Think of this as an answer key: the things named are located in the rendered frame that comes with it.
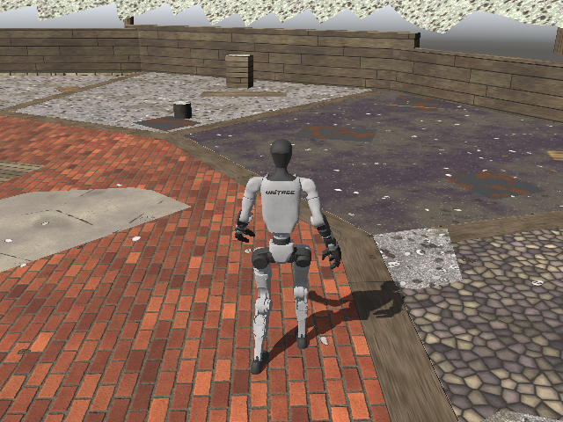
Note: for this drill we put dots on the robot right hand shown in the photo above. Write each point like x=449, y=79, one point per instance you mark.
x=335, y=255

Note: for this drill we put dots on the right robot upper arm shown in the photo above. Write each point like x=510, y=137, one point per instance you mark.
x=309, y=186

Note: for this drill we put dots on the left robot upper arm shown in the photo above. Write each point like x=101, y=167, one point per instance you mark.
x=253, y=186

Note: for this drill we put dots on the right robot shin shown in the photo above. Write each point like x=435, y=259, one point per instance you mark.
x=302, y=312

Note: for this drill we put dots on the right robot forearm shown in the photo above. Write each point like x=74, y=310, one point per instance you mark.
x=327, y=235

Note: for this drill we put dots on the robot right thigh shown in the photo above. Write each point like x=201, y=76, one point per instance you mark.
x=302, y=261

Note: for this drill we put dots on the robot left hand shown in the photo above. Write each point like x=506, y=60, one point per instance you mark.
x=244, y=239

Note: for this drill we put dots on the left robot forearm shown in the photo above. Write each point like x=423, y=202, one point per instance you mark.
x=240, y=226

